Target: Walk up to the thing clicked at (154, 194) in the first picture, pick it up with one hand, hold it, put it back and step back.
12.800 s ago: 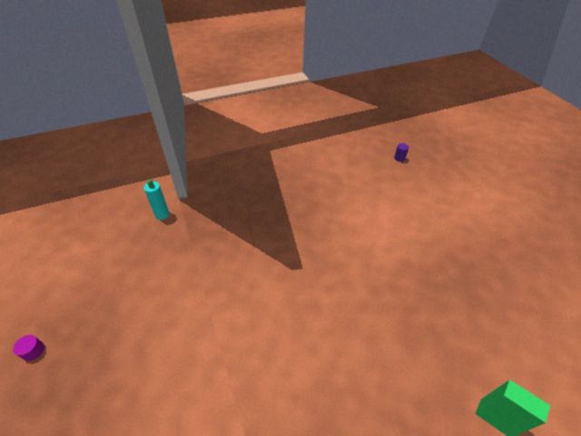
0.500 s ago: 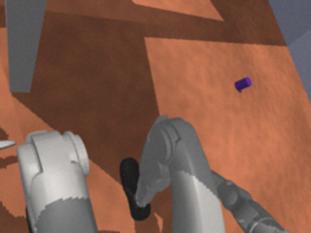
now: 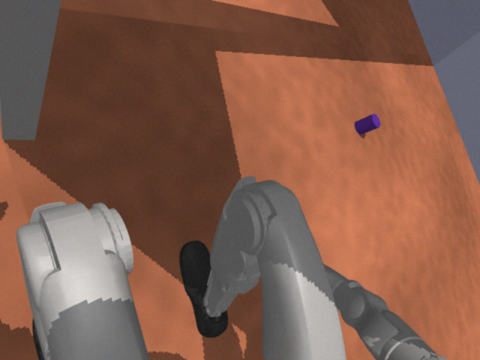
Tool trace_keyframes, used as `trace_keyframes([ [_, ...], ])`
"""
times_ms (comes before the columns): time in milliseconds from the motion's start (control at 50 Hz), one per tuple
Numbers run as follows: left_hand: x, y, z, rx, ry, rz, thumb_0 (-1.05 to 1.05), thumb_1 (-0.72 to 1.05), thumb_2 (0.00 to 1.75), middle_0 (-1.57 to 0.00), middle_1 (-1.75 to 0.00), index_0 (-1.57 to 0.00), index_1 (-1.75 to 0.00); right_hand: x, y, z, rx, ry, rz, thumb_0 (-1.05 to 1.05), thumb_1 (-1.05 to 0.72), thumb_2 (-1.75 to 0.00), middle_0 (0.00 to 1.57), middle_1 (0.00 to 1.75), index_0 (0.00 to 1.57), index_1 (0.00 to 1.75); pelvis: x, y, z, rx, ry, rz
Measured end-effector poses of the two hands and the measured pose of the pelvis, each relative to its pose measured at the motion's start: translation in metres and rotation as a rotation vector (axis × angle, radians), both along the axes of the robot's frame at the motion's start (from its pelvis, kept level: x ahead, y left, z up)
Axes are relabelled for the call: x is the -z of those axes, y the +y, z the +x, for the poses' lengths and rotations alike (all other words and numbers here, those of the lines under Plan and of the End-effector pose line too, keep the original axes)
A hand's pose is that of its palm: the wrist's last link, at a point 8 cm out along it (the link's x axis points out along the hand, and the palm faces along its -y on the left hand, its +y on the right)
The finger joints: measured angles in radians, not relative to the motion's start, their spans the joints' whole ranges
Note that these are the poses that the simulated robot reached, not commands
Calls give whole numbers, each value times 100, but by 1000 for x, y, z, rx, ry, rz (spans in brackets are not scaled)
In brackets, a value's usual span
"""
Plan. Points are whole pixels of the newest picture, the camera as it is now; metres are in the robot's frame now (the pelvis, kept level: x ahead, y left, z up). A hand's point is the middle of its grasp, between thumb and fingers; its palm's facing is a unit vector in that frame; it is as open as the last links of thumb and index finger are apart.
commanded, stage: settle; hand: left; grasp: from the side
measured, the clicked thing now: out of the picture +0.39 +0.30 -0.17
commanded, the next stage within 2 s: none
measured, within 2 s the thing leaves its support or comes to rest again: leaves its support in 0.36 s
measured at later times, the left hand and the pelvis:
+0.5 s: hand out of the picture +0.38 +0.30 -0.15, palm faces +0.41 -0.91 +0.01, open 9.0 cm; pelvis +0.00 +0.00 +0.01, yaw +1 degrees
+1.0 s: hand out of the picture +0.36 +0.31 -0.03, palm faces +0.39 -0.92 -0.05, open 9.0 cm; pelvis +0.02 -0.01 +0.04, yaw +6 degrees
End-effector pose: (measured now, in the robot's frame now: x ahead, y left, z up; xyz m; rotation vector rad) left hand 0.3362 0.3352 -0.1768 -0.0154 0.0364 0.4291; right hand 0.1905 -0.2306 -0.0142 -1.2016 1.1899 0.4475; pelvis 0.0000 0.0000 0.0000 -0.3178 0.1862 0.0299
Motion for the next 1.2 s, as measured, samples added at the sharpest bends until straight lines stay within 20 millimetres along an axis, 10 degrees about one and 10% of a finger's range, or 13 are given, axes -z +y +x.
trace_keyframes([
  [420, -13, -1, 2, 14, -23, 4, -1, -17, 97, -72, -99, -75, -101, -1, -1, 4, 37, -6, 8, 0, -90, -90, 21, 30, 21, 30, -5, -2, 2, -6, 22, 4],
  [1200, -182, 14, -10, 50, 7, 78, -1, -22, 104, -76, -97, -78, -99, 28, -15, 40, 445, -151, 349, 0, -90, -90, 21, 30, 21, 30, -53, -19, 24, -88, 322, 140],
])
